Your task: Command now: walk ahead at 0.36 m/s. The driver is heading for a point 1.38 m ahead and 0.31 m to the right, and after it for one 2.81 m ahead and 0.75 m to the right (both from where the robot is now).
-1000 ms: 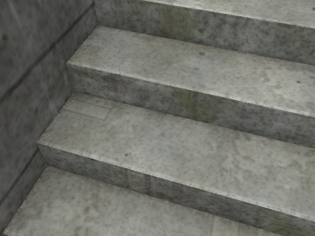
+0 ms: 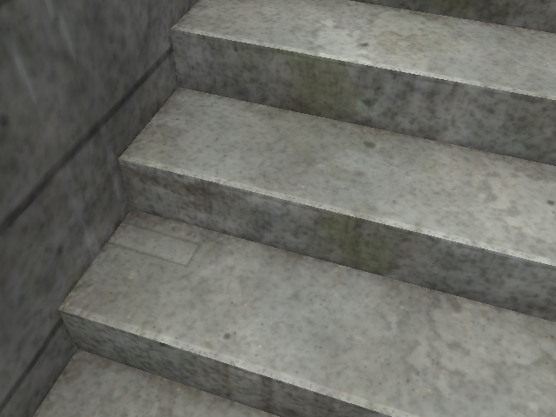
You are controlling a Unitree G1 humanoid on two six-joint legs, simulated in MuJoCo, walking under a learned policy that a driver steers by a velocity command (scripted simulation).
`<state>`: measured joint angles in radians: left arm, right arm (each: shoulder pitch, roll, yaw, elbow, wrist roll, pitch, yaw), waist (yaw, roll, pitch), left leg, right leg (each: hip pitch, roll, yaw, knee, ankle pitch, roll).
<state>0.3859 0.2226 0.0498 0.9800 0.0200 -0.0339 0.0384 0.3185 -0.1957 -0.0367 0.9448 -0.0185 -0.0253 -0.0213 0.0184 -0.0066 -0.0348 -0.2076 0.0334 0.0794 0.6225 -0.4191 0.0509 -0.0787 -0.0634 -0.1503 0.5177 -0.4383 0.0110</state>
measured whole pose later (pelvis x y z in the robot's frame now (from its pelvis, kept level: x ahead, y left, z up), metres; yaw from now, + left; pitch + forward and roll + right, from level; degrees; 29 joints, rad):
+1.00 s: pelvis +0.25 -0.09 +0.17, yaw +0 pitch +0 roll +1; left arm 0.30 0.12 0.04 0.92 0.01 -0.06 0.07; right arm 0.33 -0.12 -0.02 0.91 -0.02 0.01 -0.05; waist 0.03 -0.02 -0.02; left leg -0.27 0.00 0.07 0.49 -0.21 0.02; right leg -0.23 0.04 -0.11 0.52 -0.29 -0.10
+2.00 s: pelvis +0.42 +0.01 +0.18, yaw +1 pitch +6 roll +3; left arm 0.50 0.19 0.01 1.10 -0.02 -0.11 0.02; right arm -0.09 -0.12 0.04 0.53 -0.01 0.00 -0.01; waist 0.07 -0.07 0.02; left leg -1.15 0.13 0.15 1.42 -0.47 0.15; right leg 0.16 -0.12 -0.10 0.01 -0.23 -0.04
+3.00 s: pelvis +0.69 +0.00 +0.32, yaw -20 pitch +6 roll +1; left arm 0.38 0.23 0.06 0.97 0.03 -0.06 -0.02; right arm 0.04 -0.25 -0.04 0.68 -0.05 -0.07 0.04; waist 0.06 -0.01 -0.10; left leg -0.93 -0.01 0.03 2.08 -0.74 0.08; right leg -0.33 -0.02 0.07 0.57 -0.34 0.02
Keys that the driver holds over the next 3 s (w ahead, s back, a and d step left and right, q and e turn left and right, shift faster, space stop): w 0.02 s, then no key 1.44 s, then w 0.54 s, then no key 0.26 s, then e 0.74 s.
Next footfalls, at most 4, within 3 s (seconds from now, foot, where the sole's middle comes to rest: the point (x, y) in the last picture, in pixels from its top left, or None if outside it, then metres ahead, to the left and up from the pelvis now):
0.40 right None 0.28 -0.14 -0.60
0.96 left None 0.31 0.02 -0.60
2.02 left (224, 305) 0.65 0.15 -0.45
2.82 right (363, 312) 0.64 -0.14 -0.44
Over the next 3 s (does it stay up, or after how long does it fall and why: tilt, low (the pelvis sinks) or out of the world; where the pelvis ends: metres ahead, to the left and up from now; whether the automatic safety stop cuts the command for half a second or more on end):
stays up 0.69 0.00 0.32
